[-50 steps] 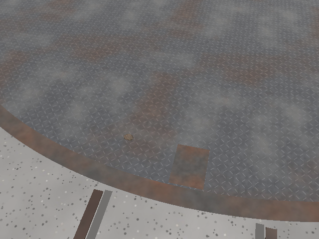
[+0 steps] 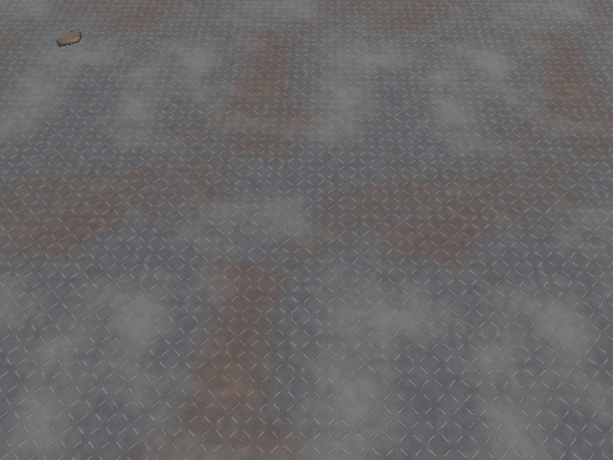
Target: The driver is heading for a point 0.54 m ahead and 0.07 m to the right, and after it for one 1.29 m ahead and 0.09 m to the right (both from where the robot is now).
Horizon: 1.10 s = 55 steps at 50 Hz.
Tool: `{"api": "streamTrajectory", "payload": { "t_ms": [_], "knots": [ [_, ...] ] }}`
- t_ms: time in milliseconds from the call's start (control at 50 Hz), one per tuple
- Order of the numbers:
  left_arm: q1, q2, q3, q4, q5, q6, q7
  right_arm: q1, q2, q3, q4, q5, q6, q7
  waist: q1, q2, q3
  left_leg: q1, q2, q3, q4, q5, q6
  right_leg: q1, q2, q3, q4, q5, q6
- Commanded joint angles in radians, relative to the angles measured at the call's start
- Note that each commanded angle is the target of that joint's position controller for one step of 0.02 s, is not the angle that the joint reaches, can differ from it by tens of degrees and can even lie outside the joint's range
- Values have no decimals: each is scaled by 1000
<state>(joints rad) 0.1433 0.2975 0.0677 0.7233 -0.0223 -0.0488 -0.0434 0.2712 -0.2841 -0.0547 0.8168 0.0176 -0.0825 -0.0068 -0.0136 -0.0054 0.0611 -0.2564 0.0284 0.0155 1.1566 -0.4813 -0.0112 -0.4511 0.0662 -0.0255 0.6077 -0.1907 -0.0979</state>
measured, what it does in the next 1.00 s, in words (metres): walks ahead, turning right: left foot, then right foot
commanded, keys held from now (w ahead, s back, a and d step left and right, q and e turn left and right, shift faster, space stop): w+e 0.30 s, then e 0.44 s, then q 0.26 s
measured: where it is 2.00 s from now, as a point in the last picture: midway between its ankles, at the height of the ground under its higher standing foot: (327, 439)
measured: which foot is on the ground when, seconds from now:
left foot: up 0.00-0.36, down 0.38-0.84, up 0.86-1.00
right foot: down 0.00-0.38, up 0.40-0.82, down 0.84-1.00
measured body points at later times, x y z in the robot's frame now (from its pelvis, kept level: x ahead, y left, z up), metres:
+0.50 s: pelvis +0.27 +0.04 +0.01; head +0.31 +0.04 +0.46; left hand +0.44 +0.30 -0.11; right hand +0.39 -0.26 -0.07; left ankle +0.38 +0.12 -0.72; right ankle +0.13 -0.06 -0.63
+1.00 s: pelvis +0.34 -0.02 +0.02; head +0.35 -0.05 +0.46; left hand +0.63 +0.09 -0.06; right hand +0.30 -0.32 -0.12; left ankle +0.39 +0.12 -0.68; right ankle +0.31 -0.12 -0.72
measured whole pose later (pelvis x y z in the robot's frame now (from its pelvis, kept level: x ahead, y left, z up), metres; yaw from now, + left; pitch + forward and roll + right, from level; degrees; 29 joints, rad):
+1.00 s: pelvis +0.34 -0.02 +0.02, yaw -27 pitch +1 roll +0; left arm 0.08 0.21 0.02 0.64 0.03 0.01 0.01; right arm 0.17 -0.31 -0.05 0.85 0.01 0.02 0.01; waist -0.04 0.04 0.04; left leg -0.37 0.07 0.01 0.85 -0.52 -0.10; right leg -0.28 0.00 -0.05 0.49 -0.22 -0.03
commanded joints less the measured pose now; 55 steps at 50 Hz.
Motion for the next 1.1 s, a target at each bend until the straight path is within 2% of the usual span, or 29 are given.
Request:
{"api": "streamTrajectory", "payload": {
  "t_ms": [20,60,100,140,200,240,300,340,360,380,400,420,440,460,480,520,560,640,700,780,800,820,840,860,880,900,960,1000,1100],
  "knots": [
    [122,130,39,-41,4,-16,14,-88,-136,-27,-124,-13,-66,0,56,3,-140,-473,65,-103,40,117,20,479,-281,483,-321,108,-209],
    [75,107,29,-69,19,-16,22,-57,-134,-34,-124,-26,-43,1,4,-26,-119,-371,83,-107,-32,161,-2,343,-246,419,-364,230,-211],
    [83,125,34,-69,13,-19,33,-59,-106,-29,-130,-33,-23,0,-6,-24,-98,-352,78,-81,-123,197,-35,262,-224,354,-382,311,-212],
    [108,153,43,-62,8,-18,46,-133,-82,-18,-155,-36,-16,-2,14,-30,-70,-350,59,-64,-269,316,-60,212,-188,301,-389,315,-188],
    [149,159,46,-49,1,-7,57,-245,-55,-5,-181,-29,-23,7,62,-63,-62,-267,6,-55,-509,525,-67,171,-135,260,-368,213,-133],
    [188,162,47,-35,-2,0,59,-299,-66,-6,-197,-16,-29,16,86,-74,-60,-227,-19,-60,-584,580,-64,183,-149,300,-354,148,-120],
    [213,149,46,-25,-6,8,64,-310,-106,-20,-207,-9,-40,27,78,-89,-62,-213,-24,-101,-660,520,-38,279,-188,394,-271,91,-101],
    [191,149,50,-33,0,19,69,-253,-133,-34,-196,-19,-50,26,39,-120,-69,-152,-38,-92,-699,450,-2,321,-180,431,-165,218,-67],
    [168,130,44,-46,1,23,70,-178,-147,-44,-179,-30,-56,21,-6,-116,-111,-38,-33,-73,-751,510,25,314,-132,409,-65,296,-31],
    [157,83,27,-72,12,22,69,-72,-192,-55,-173,-53,-61,15,-52,-61,-238,191,92,-160,-706,667,84,233,-73,356,149,230,15],
    [308,17,8,-83,10,19,71,13,-261,-69,-165,-72,-47,9,-12,201,-397,557,360,-490,-665,887,252,-72,68,230,487,-300,94],
    [371,91,12,-84,2,16,68,39,-220,-64,-152,-36,-29,16,-2,323,-472,601,459,-720,-708,783,323,-208,31,219,689,-504,121],
    [302,163,35,-75,-7,27,69,-12,-142,-42,-180,-30,-16,12,-26,195,-353,499,404,-590,-728,730,285,-255,-18,226,764,-434,145],
    [211,180,42,-92,-3,41,73,-61,-106,-29,-189,-34,-1,6,-31,116,-265,384,352,-432,-734,755,245,-259,-49,177,758,-369,159],
    [167,173,46,-106,4,55,76,-104,-90,-22,-184,-35,10,4,-16,86,-191,270,300,-329,-748,813,229,-244,-76,155,718,-335,171],
    [179,119,41,-114,-3,81,75,-141,-97,-23,-167,-42,17,3,26,127,-126,100,236,-200,-810,794,209,-147,-109,113,608,-294,170],
    [169,74,29,-130,-2,92,76,-158,-124,-34,-151,-43,18,-1,31,157,-122,70,243,-144,-857,824,239,-121,-114,79,513,-259,179],
    [113,75,26,-154,8,99,63,-189,-159,-49,-136,-27,36,-12,25,123,-179,97,276,-58,-883,776,251,-55,-139,65,339,-97,167],
    [56,84,29,-176,8,106,46,-202,-176,-53,-125,-17,50,-10,10,129,-151,70,270,6,-895,625,229,16,-135,31,217,-40,145],
    [0,81,32,-210,15,110,30,-161,-203,-58,-89,6,63,3,-3,120,-124,122,288,-10,-826,581,205,80,-105,9,31,-89,100],
    [26,72,31,-198,18,104,29,-170,-198,-53,-79,16,66,6,19,111,-128,115,269,-2,-779,569,183,148,-83,-5,-83,-29,80],
    [61,84,35,-180,23,98,34,-149,-162,-39,-60,19,65,12,34,83,-138,67,230,22,-715,534,138,272,-70,5,-208,92,53],
    [95,137,43,-175,30,94,48,-105,-89,-9,-47,-12,57,21,25,-39,-198,-27,158,86,-600,385,53,452,-193,145,-252,405,22],
    [45,164,27,-203,57,90,64,-55,-20,23,-59,-57,49,37,-30,-241,-237,-184,62,106,-464,-36,-40,546,-413,364,-208,668,-113],
    [47,72,4,-182,71,77,59,-102,-75,9,-51,-37,59,32,27,-186,-267,-159,76,3,-379,-155,-73,447,-433,355,-221,591,-204],
    [20,65,-2,-163,70,64,52,-122,-118,-3,-53,-13,68,30,19,-166,-222,-172,74,-19,-340,-148,-78,418,-387,296,-227,543,-186],
    [-51,112,13,-128,54,43,55,-90,-155,-24,-15,-9,95,7,1,-144,-167,-162,61,-49,-263,-49,-91,341,-346,185,-233,565,-129],
    [-69,134,24,-115,46,48,67,-64,-157,-33,-10,2,107,-1,-6,-137,-155,-160,38,-24,-197,-27,-96,315,-345,137,-233,574,-139],
    [-86,108,29,-80,42,65,86,-106,-100,-27,-44,4,131,-11,21,-124,-125,-180,47,3,-247,8,-77,318,-372,100,-255,400,-151]
  ]
}}
Keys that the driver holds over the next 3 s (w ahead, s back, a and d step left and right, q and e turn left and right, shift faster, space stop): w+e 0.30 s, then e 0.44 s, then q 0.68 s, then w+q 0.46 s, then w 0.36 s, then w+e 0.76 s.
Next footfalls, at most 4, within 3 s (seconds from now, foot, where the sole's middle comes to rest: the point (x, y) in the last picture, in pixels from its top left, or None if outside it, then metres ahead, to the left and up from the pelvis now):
0.38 left None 0.42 0.11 -0.76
0.84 right None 0.35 -0.14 -0.76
1.26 left None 0.41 0.09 -0.76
1.80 right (393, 436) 0.48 -0.15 -0.76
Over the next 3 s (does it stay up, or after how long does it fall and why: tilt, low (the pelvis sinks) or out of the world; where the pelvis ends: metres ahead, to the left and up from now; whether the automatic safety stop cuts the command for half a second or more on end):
stays up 1.04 0.02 0.02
